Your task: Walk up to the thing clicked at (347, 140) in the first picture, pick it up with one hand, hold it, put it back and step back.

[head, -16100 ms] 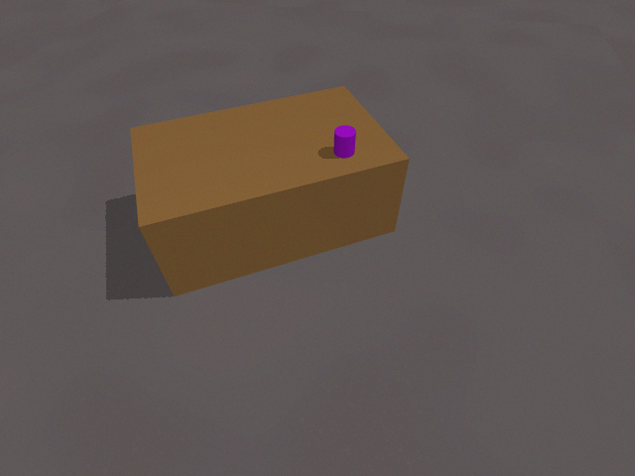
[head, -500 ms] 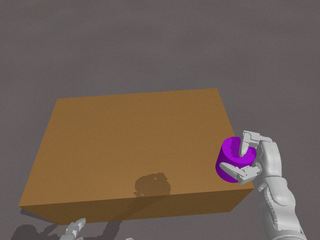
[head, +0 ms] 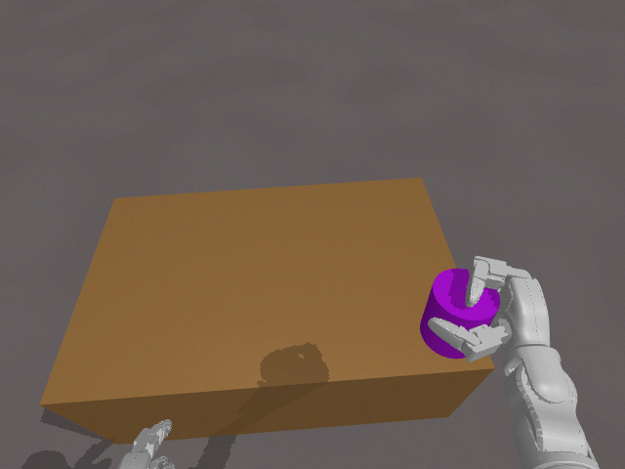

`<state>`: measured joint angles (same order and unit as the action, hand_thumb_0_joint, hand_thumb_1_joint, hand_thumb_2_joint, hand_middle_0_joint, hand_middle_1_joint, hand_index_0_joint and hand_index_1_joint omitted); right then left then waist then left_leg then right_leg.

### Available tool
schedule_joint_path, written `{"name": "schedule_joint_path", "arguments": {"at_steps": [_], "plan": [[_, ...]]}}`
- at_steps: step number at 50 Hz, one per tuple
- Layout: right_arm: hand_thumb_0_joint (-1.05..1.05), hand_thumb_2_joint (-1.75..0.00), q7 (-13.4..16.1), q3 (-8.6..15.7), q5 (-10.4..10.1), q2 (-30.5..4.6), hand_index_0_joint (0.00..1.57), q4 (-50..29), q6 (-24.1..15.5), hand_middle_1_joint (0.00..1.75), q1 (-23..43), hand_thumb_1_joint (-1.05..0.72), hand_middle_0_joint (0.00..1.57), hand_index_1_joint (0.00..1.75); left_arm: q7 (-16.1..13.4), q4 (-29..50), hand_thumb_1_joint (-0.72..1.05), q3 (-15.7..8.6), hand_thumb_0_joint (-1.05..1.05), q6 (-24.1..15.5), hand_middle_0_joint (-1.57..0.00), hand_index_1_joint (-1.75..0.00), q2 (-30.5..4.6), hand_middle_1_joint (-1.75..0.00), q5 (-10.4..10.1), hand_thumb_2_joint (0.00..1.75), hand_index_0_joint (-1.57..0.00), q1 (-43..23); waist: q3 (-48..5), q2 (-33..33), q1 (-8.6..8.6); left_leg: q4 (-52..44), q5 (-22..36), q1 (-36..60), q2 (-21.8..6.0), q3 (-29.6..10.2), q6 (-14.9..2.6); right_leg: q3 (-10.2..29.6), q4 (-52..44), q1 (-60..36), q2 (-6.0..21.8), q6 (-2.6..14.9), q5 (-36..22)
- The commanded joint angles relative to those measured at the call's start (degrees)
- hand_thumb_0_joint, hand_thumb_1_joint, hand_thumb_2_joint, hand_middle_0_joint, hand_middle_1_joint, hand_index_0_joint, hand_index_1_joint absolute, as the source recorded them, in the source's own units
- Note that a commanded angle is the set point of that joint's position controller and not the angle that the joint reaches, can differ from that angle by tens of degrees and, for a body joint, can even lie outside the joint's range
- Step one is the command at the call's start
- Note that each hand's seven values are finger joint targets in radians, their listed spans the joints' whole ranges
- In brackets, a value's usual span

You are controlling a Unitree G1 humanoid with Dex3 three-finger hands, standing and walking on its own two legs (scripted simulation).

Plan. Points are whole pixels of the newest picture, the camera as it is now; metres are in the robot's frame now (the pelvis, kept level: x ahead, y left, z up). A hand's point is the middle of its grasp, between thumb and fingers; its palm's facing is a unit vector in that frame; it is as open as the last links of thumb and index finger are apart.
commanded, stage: hold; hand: right
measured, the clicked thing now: (456, 313) +0.32 -0.17 +0.02
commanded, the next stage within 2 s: crouch in 1.68 s
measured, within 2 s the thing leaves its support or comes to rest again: neither
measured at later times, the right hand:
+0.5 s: hand (461, 298) +0.32 -0.17 +0.05, palm faces +0.05 +1.00 +0.01, open 6.6 cm
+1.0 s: hand (454, 300) +0.32 -0.16 +0.05, palm faces +0.04 +1.00 +0.01, open 6.6 cm
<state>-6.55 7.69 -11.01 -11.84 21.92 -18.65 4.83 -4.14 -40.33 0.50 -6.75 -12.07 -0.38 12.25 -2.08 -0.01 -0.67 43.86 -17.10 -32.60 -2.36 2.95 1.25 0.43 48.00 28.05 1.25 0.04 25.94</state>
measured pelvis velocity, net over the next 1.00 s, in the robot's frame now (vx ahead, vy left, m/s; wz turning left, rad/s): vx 0.00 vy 0.01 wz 0.00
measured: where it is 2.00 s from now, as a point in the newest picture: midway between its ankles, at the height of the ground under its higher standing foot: outside the picture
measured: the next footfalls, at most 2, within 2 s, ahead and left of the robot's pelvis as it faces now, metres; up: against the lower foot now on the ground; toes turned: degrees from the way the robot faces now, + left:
none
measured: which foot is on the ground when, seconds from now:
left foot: down 0.00-1.00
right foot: down 0.00-1.00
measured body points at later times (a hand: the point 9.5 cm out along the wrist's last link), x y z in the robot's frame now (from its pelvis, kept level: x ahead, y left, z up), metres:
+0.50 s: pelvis +0.00 +0.00 +0.00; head +0.04 -0.01 +0.45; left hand +0.13 +0.24 -0.10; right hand +0.31 -0.22 +0.05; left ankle +0.05 +0.14 -0.70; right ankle -0.02 -0.12 -0.70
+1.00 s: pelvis +0.00 +0.01 +0.00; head +0.04 +0.00 +0.45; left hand +0.13 +0.25 -0.10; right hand +0.31 -0.21 +0.05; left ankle +0.05 +0.14 -0.70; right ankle -0.02 -0.12 -0.70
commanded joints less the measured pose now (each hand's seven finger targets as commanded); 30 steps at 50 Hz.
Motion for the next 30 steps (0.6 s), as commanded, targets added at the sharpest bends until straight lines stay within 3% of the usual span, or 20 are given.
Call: {"name": "schedule_joint_path", "arguments": {"at_steps": [1,2,4,6,7,8,10,13,15,18,19,20,21,23,24,26,30], "plan": [[0.00,-1.29,-0.39,4.18,-1.52,-8.65,1.33,-18.76,-6.12,1.42,20.61,-0.23,1.30,1.42,-0.88,6.53,0.89,-3.10,0.00,-2.71,-0.19,-0.30,-8.31,-0.30,-0.22,0.91,-0.19,-1.54,-18.05,-2.37,-0.01,-4.65,9.95,13.23,1.72,-0.13,-1.86,0.61,-9.06,-3.04,-0.93,-0.16,-14.26],[0.00,-1.28,-0.51,3.05,-1.36,-7.36,1.33,-16.83,-5.78,1.41,18.16,-0.22,1.30,1.41,-0.79,7.10,0.88,-2.29,0.00,-2.84,-0.19,-0.30,-7.48,-0.30,-0.21,0.91,-0.19,-2.17,-17.52,-3.33,0.20,-4.59,10.26,13.55,1.71,0.08,-1.92,0.66,-9.26,-2.98,-0.98,-0.36,-15.05],[0.00,-1.28,-0.40,2.55,-1.53,-7.07,1.33,-17.01,-5.67,1.41,19.89,-0.22,1.30,1.41,-0.76,6.47,0.88,-2.68,0.00,-2.82,-0.19,-0.30,-7.99,-0.30,-0.26,0.91,-0.19,-1.55,-16.06,-3.08,-0.40,-4.40,9.83,11.79,2.02,0.20,-2.10,1.11,-9.70,-2.98,-0.55,-0.62,-15.11],[0.00,-1.29,-0.36,2.83,-1.49,-6.90,1.34,-15.62,-5.82,1.42,20.29,-0.21,1.30,1.42,-0.77,6.21,0.88,-3.08,0.00,-2.77,-0.19,-0.30,-8.29,-0.30,-0.11,0.91,-0.19,-1.28,-16.34,-2.82,-0.47,-4.44,9.58,12.03,1.98,0.28,-2.10,1.13,-9.67,-2.71,-0.55,-0.65,-14.93],[0.00,-1.28,-0.23,3.85,-1.70,-8.72,1.33,-19.80,-6.25,1.41,22.73,-0.23,1.30,1.41,-0.71,6.44,0.89,-2.73,0.00,-2.80,-0.19,-0.30,-7.81,-0.30,-0.26,0.91,-0.20,-1.53,-17.57,-3.99,-0.12,-4.68,9.88,12.85,1.91,0.19,-2.05,1.10,-9.80,-3.39,-0.55,-0.58,-14.95],[0.00,-1.29,-0.18,3.65,-1.39,-7.29,1.33,-14.67,-5.40,1.42,17.30,-0.21,1.30,1.42,-0.77,6.55,0.88,-2.82,0.00,-2.84,-0.19,-0.30,-8.11,-0.30,-0.23,0.92,-0.19,-1.18,-17.68,-1.86,0.02,-4.51,10.85,13.24,2.08,0.58,-2.09,1.26,-9.75,-3.83,-0.47,-0.73,-16.89],[0.00,-1.29,-0.24,2.91,-1.62,-7.62,1.34,-17.46,-5.49,1.42,20.43,-0.23,1.31,1.42,-0.81,6.65,0.88,-2.71,0.00,-2.61,-0.19,-0.30,-7.98,-0.30,-0.25,0.91,-0.19,-1.53,-15.92,-2.69,-0.40,-5.08,11.20,13.59,1.75,0.01,-1.95,0.59,-9.40,-2.73,-0.93,-0.34,-15.89],[0.00,-1.30,-0.30,3.27,-1.66,-7.01,1.34,-14.83,-5.42,1.43,20.17,-0.20,1.30,1.43,-0.70,6.31,0.88,-2.28,0.00,-2.65,-0.19,-0.30,-7.32,-0.30,-0.19,0.91,-0.19,-1.28,-15.21,-1.87,-0.64,-5.02,10.85,12.75,1.81,-0.04,-1.94,0.61,-9.27,-1.89,-0.87,-0.21,-15.36],[0.00,-1.30,-0.52,3.94,-1.56,-7.70,1.34,-15.61,-5.36,1.43,19.70,-0.20,1.31,1.43,-0.66,6.82,0.89,-2.73,0.00,-2.76,-0.19,-0.30,-8.15,-0.30,-0.28,0.91,-0.19,-1.23,-17.26,-1.94,0.09,-4.83,10.90,13.45,1.92,0.25,-2.05,0.89,-9.75,-3.08,-0.75,-0.41,-16.21],[0.00,-1.30,-0.62,2.62,-1.33,-7.36,1.34,-17.16,-5.72,1.43,20.82,-0.22,1.31,1.43,-0.60,6.84,0.89,-3.10,0.00,-2.66,-0.19,-0.30,-8.39,-0.30,-0.19,0.91,-0.20,-1.15,-17.19,-2.98,-0.32,-5.06,10.97,14.00,1.77,-0.06,-2.05,0.68,-9.66,-3.13,-0.98,-0.32,-15.45],[0.00,-1.29,-0.41,4.42,-1.61,-8.71,1.34,-15.80,-5.68,1.43,21.97,-0.22,1.31,1.43,-0.63,6.45,0.89,-2.87,0.00,-2.65,-0.19,-0.30,-8.14,-0.30,-0.34,0.91,-0.19,-0.81,-16.82,-1.89,-0.24,-5.11,10.42,13.59,1.95,0.08,-2.03,0.87,-9.88,-2.67,-0.81,-0.33,-15.29],[0.00,-1.29,-0.57,3.64,-1.34,-7.70,1.34,-13.51,-5.33,1.42,18.48,-0.21,1.31,1.42,-0.57,6.55,0.88,-2.75,0.00,-2.60,-0.19,-0.30,-7.94,-0.30,-0.28,0.91,-0.19,-1.49,-14.74,-2.26,0.02,-5.46,9.57,13.31,1.77,-0.04,-2.00,0.53,-9.88,-1.77,-1.00,-0.19,-13.97],[0.00,-1.30,-0.62,3.53,-1.75,-7.32,1.34,-15.40,-5.68,1.42,20.47,-0.22,1.31,1.42,-0.58,6.46,0.89,-2.79,0.00,-2.65,-0.19,-0.30,-7.93,-0.30,-0.19,0.91,-0.19,-1.06,-16.31,-1.06,-0.62,-5.20,10.33,13.65,1.91,0.15,-1.97,0.79,-9.86,-2.45,-0.82,-0.22,-14.97],[0.00,-1.31,-0.74,3.43,-1.53,-6.83,1.35,-13.45,-5.57,1.44,18.18,-0.21,1.32,1.44,-0.53,6.54,0.89,-2.52,0.00,-2.73,-0.19,-0.30,-7.82,-0.30,-0.26,0.91,-0.19,-0.95,-17.28,-1.49,-0.07,-4.82,11.98,13.93,1.85,0.14,-2.02,0.65,-9.39,-3.20,-0.89,-0.37,-16.92],[0.00,-1.30,-0.63,3.92,-1.67,-8.33,1.35,-17.65,-6.03,1.43,20.47,-0.20,1.31,1.43,-0.59,6.44,0.88,-2.84,0.00,-2.66,-0.20,-0.30,-8.10,-0.30,-0.24,0.91,-0.19,-0.72,-17.63,-2.72,0.29,-4.68,12.54,14.11,1.80,-0.01,-2.12,0.67,-9.32,-3.55,-0.86,-0.48,-17.69],[0.00,-1.30,-0.68,3.01,-1.60,-6.28,1.34,-13.82,-5.90,1.43,19.31,-0.20,1.31,1.43,-0.39,5.86,0.88,-3.14,0.00,-2.69,-0.19,-0.30,-8.26,-0.30,-0.06,0.91,-0.19,-0.32,-16.13,-1.34,-0.53,-4.25,12.48,12.82,2.05,0.39,-2.12,1.02,-9.26,-2.38,-0.60,-0.59,-18.31],[0.00,-1.31,-0.40,3.30,-1.12,-7.47,1.35,-15.36,-6.60,1.44,21.80,-0.18,1.31,1.44,-0.47,6.26,0.88,-3.10,0.00,-2.68,-0.19,-0.30,-8.20,-0.30,-0.07,0.91,-0.19,-0.26,-17.43,-2.15,-0.35,-4.34,11.60,13.23,1.81,-0.11,-2.09,0.80,-9.19,-2.72,-0.82,-0.40,-16.48]]}}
